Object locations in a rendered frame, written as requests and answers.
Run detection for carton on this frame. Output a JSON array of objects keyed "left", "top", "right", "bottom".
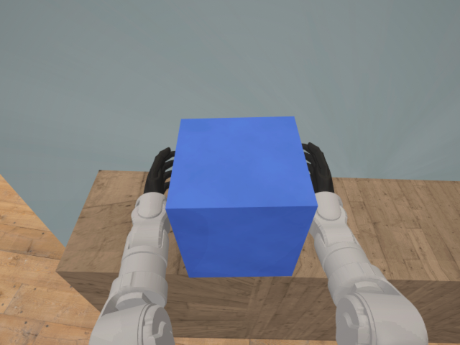
[{"left": 165, "top": 116, "right": 318, "bottom": 277}]

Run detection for right robot hand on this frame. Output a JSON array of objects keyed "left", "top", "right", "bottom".
[{"left": 301, "top": 142, "right": 334, "bottom": 193}]

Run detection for pedestal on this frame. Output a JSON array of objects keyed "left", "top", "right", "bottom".
[{"left": 56, "top": 170, "right": 460, "bottom": 344}]

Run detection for left robot hand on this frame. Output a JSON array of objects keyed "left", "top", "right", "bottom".
[{"left": 144, "top": 147, "right": 175, "bottom": 195}]

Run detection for robot left forearm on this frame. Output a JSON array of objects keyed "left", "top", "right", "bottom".
[{"left": 88, "top": 192, "right": 170, "bottom": 345}]

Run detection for left robot upper arm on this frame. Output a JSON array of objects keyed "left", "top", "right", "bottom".
[{"left": 90, "top": 303, "right": 175, "bottom": 345}]

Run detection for right robot upper arm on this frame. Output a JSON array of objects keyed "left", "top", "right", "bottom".
[{"left": 336, "top": 292, "right": 428, "bottom": 345}]

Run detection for robot right forearm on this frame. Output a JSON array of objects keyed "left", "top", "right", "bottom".
[{"left": 309, "top": 191, "right": 428, "bottom": 340}]

